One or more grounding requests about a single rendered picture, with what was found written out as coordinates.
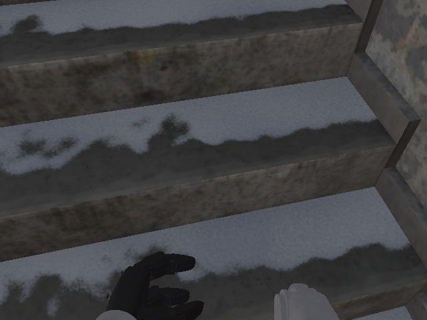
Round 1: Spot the left robot hand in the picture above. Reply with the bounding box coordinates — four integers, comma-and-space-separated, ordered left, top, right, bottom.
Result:
106, 251, 204, 320

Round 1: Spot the robot right thigh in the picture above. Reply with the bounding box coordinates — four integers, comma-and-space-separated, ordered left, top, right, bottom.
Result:
274, 287, 340, 320

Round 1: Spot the right robot shin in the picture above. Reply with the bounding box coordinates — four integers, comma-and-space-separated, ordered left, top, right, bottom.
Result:
288, 283, 326, 297

